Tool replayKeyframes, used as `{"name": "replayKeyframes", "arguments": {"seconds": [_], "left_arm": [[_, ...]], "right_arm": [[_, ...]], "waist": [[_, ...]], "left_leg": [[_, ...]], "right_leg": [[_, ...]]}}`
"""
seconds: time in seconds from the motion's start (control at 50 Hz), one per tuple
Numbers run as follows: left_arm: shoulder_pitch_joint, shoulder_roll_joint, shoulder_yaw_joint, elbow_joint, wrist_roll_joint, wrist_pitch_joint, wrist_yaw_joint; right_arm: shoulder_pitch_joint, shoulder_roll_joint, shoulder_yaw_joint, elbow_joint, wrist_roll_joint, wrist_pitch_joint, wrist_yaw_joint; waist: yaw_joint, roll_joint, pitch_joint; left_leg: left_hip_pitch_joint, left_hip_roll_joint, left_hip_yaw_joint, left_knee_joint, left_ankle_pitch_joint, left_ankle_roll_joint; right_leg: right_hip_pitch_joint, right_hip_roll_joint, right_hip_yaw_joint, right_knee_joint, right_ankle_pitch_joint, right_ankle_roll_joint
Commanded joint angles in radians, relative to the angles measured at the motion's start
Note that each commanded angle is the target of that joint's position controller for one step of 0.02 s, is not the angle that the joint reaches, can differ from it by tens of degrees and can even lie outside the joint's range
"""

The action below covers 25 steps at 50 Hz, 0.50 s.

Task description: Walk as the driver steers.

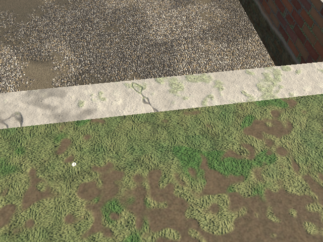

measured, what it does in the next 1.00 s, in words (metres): walks ahead, turning left: right foot, then left foot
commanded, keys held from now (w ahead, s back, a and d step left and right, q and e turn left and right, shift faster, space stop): no key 0.10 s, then w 0.28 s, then w+q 0.62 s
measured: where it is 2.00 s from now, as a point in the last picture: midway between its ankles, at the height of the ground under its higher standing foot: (87, 170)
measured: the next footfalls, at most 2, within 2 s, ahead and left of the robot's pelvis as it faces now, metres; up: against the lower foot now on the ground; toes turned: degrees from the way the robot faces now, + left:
right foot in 0.04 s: +0.06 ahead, -0.14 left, +0.00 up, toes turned +3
left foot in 0.42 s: +0.07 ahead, +0.12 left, +0.00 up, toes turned +2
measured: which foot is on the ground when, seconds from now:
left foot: down 0.00-0.06, up 0.08-0.40, down 0.42-0.82, up 0.84-1.00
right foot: up 0.00-0.02, down 0.04-0.42, up 0.44-0.80, down 0.82-1.00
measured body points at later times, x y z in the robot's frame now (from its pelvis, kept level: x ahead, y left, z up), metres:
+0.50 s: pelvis +0.07 +0.02 +0.01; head +0.07 +0.04 +0.46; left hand +0.12 +0.31 -0.12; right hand +0.21 -0.24 -0.08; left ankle +0.03 +0.12 -0.73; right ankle +0.02 -0.12 -0.69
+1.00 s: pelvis +0.30 +0.01 +0.01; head +0.32 +0.01 +0.46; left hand +0.33 +0.31 -0.09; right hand +0.49 -0.23 -0.10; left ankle +0.23 +0.13 -0.65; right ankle +0.35 -0.09 -0.73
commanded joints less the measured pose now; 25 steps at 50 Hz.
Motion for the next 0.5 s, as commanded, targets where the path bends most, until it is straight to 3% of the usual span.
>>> {"name": "replayKeyframes", "arguments": {"seconds": [0.02, 0.04, 0.06, 0.08, 0.1, 0.12, 0.14, 0.16, 0.18, 0.24, 0.3, 0.34, 0.38, 0.4, 0.42, 0.44, 0.46, 0.48, 0.5], "left_arm": [[0.061, 0.070, 0.023, -0.054, 0.003, -0.020, -0.013], [0.074, 0.080, 0.025, -0.054, 0.016, -0.024, -0.015], [0.087, 0.144, 0.035, -0.068, 0.039, -0.025, -0.011], [0.051, 0.184, 0.040, -0.056, 0.057, -0.023, -0.010], [0.005, 0.140, 0.030, -0.088, 0.059, -0.032, -0.006], [0.006, 0.127, 0.027, -0.086, 0.045, -0.037, 0.002], [0.022, 0.140, 0.032, -0.078, 0.024, -0.038, 0.007], [0.049, 0.143, 0.034, -0.062, 0.001, -0.039, 0.011], [0.082, 0.138, 0.031, -0.049, -0.006, -0.037, 0.016], [0.143, 0.133, 0.033, -0.038, -0.008, -0.031, 0.022], [0.175, 0.157, 0.041, -0.027, -0.013, -0.034, 0.018], [0.185, 0.174, 0.045, -0.021, -0.024, -0.031, 0.009], [0.178, 0.158, 0.038, -0.021, -0.032, -0.029, 0.002], [0.165, 0.120, 0.026, -0.024, -0.023, -0.038, -0.002], [0.126, 0.047, 0.003, -0.042, -0.004, -0.051, -0.011], [0.094, 0.015, -0.006, -0.103, 0.003, -0.076, -0.011], [0.031, 0.103, 0.018, -0.123, -0.017, -0.096, -0.005], [0.047, 0.139, 0.032, -0.120, -0.032, -0.109, -0.012], [0.058, 0.131, 0.031, -0.104, -0.029, -0.118, -0.019]], "right_arm": [[-0.028, -0.128, -0.029, -0.063, 0.005, -0.005, -0.001], [0.004, -0.105, -0.021, -0.049, 0.006, -0.006, -0.002], [0.044, -0.060, -0.007, -0.045, -0.006, -0.010, -0.003], [0.038, -0.071, -0.014, -0.070, 0.000, -0.018, -0.004], [0.007, -0.137, -0.032, -0.061, -0.010, -0.024, -0.010], [0.004, -0.158, -0.043, -0.049, -0.001, -0.023, -0.009], [0.017, -0.136, -0.041, -0.029, 0.001, -0.018, -0.010], [0.018, -0.115, -0.035, -0.024, -0.003, -0.016, -0.008], [0.014, -0.091, -0.027, -0.014, 0.001, -0.019, -0.003], [-0.053, -0.048, -0.008, -0.022, 0.013, -0.048, 0.010], [-0.073, -0.018, 0.006, -0.018, 0.019, -0.077, 0.021], [-0.036, -0.034, 0.000, 0.000, 0.025, -0.089, 0.028], [0.050, -0.042, -0.006, 0.045, 0.025, -0.095, 0.031], [0.123, -0.058, -0.012, 0.066, 0.029, -0.093, 0.026], [0.230, -0.091, -0.020, 0.087, 0.029, -0.092, 0.017], [0.280, -0.224, -0.051, 0.091, 0.016, -0.086, 0.020], [0.308, -0.200, -0.047, 0.099, 0.013, -0.097, 0.028], [0.270, -0.148, -0.027, 0.096, 0.011, -0.109, 0.029], [0.241, -0.120, -0.018, 0.087, 0.008, -0.118, 0.030]], "waist": [[0.035, 0.169, -0.166], [0.037, 0.140, -0.154], [0.011, -0.015, -0.151], [-0.030, -0.248, -0.083], [0.006, -0.220, -0.066], [0.011, -0.174, -0.072], [0.014, -0.144, -0.069], [0.028, -0.161, -0.045], [0.040, -0.160, -0.024], [0.083, -0.153, -0.016], [0.096, -0.181, -0.023], [0.074, -0.174, -0.020], [0.022, -0.141, -0.031], [-0.013, -0.125, -0.075], [-0.058, -0.024, -0.122], [-0.059, 0.239, -0.117], [-0.099, 0.213, -0.044], [-0.064, 0.177, 0.020], [-0.048, 0.159, 0.036]], "left_leg": [[0.100, 0.227, -0.259, -0.100, 0.030, 0.147], [0.063, 0.191, -0.235, -0.069, -0.029, 0.103], [-0.011, 0.102, -0.144, 0.083, -0.186, 0.033], [-0.077, -0.007, 0.006, 0.172, -0.363, -0.015], [-0.048, 0.036, -0.012, 0.342, -0.416, -0.052], [-0.075, 0.039, -0.006, 0.429, -0.377, -0.063], [-0.118, 0.047, 0.009, 0.467, -0.336, -0.075], [-0.189, 0.062, 0.017, 0.488, -0.293, -0.086], [-0.230, 0.072, 0.035, 0.491, -0.267, -0.091], [-0.206, 0.091, 0.126, 0.347, -0.229, -0.085], [-0.047, 0.083, 0.168, 0.144, -0.250, -0.061], [0.069, 0.069, 0.191, 0.008, -0.198, -0.036], [0.262, 0.055, 0.208, -0.147, -0.060, -0.004], [0.392, 0.085, 0.170, -0.136, -0.060, 0.012], [0.531, 0.212, -0.003, -0.172, -0.137, 0.051], [0.595, 0.405, -0.356, -0.256, -0.333, 0.182], [0.543, 0.468, -0.523, -0.326, -0.442, 0.284], [0.523, 0.443, -0.477, -0.333, -0.459, 0.279], [0.506, 0.395, -0.403, -0.342, -0.393, 0.258]], "right_leg": [[0.160, 0.007, -0.046, -0.197, 0.104, -0.039], [0.226, -0.025, -0.025, -0.290, 0.174, -0.067], [0.282, -0.201, 0.152, -0.377, 0.243, -0.126], [0.174, -0.346, 0.350, -0.446, 0.286, -0.277], [0.115, -0.378, 0.389, -0.476, 0.270, -0.336], [0.147, -0.339, 0.353, -0.486, 0.138, -0.317], [0.191, -0.293, 0.318, -0.500, -0.043, -0.281], [0.248, -0.280, 0.323, -0.517, -0.148, -0.265], [0.286, -0.264, 0.311, -0.531, -0.178, -0.256], [0.342, -0.226, 0.238, -0.542, -0.112, -0.241], [0.294, -0.213, 0.179, -0.533, -0.041, -0.247], [0.241, -0.221, 0.173, -0.515, -0.041, -0.259], [0.141, -0.206, 0.154, -0.461, -0.039, -0.238], [0.073, -0.188, 0.117, -0.398, -0.039, -0.202], [-0.044, -0.121, 0.022, -0.189, -0.050, -0.138], [-0.285, -0.003, -0.117, 0.074, -0.124, -0.072], [-0.415, -0.024, -0.044, 0.268, -0.236, -0.066], [-0.476, -0.067, -0.007, 0.340, -0.158, -0.081], [-0.481, -0.082, -0.006, 0.350, -0.072, -0.091]]}}
Velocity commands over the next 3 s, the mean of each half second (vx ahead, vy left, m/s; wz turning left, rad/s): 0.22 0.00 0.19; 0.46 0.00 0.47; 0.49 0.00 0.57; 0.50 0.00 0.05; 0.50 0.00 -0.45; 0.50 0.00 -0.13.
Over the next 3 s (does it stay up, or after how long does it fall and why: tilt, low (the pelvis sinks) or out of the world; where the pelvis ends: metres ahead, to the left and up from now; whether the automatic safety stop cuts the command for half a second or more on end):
stays up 1.02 0.45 0.00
